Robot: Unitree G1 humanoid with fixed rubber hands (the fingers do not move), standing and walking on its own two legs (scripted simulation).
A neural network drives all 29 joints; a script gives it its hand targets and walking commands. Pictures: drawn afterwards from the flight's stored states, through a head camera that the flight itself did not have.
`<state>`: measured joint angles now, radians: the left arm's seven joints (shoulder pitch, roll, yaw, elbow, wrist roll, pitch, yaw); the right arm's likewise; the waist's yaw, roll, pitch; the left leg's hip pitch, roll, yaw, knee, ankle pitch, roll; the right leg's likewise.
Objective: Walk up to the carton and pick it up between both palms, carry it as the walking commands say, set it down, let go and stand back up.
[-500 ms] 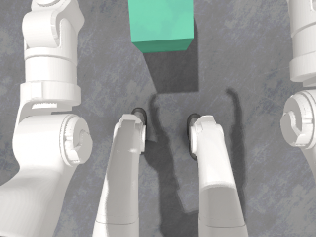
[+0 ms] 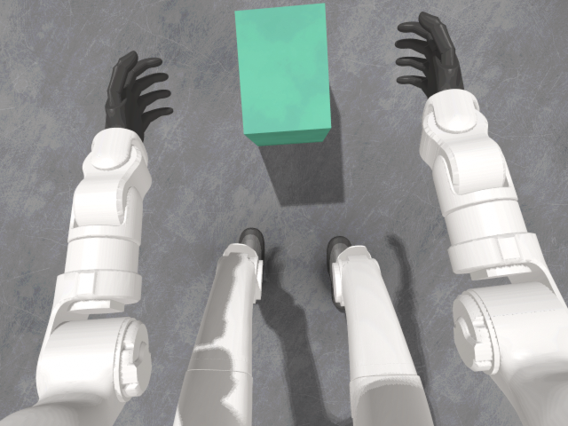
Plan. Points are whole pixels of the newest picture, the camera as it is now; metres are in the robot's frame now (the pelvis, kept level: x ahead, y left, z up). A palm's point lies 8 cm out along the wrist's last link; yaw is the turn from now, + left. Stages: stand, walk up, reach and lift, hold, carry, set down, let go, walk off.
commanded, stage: let go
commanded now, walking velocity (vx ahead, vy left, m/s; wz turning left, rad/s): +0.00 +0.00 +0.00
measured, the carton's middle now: (285, 86) +0.59 +0.05 -0.56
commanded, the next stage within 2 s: stand in 1.18 s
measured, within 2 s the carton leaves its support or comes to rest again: neither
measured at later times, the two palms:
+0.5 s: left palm (32, 302) +0.26 +0.25 -0.01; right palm (541, 252) +0.32 -0.19 -0.01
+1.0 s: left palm (0, 340) +0.24 +0.25 +0.02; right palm (564, 327) +0.26 -0.19 +0.01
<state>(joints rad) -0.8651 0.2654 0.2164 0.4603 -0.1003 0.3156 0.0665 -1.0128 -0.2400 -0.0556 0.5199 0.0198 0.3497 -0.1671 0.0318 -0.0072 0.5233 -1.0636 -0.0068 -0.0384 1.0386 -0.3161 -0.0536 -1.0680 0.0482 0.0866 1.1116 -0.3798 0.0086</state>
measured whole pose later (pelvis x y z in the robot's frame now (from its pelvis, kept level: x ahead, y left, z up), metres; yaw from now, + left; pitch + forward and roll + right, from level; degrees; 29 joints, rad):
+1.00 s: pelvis +0.09 +0.03 +0.09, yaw +0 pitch -8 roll +0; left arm 0.20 0.22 0.00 0.44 -0.09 0.14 -0.07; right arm 0.17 -0.18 -0.06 0.49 -0.02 0.12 0.04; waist 0.03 0.02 0.16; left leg -0.10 -0.01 -0.04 0.51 -0.28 -0.01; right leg -0.06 0.01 0.09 0.51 -0.31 0.02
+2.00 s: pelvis +0.08 +0.03 +0.09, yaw +0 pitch -3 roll +0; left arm 0.22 0.26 0.04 0.81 -0.07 -0.01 0.01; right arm 0.17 -0.25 -0.06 0.82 -0.02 -0.01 0.01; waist 0.03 -0.02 -0.09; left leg -0.20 -0.02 -0.04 0.51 -0.26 0.00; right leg -0.16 0.00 0.09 0.51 -0.29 0.03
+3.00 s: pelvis +0.06 +0.03 +0.09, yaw +0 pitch -5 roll +0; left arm 0.22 0.28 0.04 1.00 -0.07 -0.02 0.01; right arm 0.17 -0.27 -0.06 0.99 -0.02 -0.01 0.01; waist 0.03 -0.02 0.00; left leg -0.19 -0.02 -0.04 0.51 -0.23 0.00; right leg -0.15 0.00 0.09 0.50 -0.26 0.03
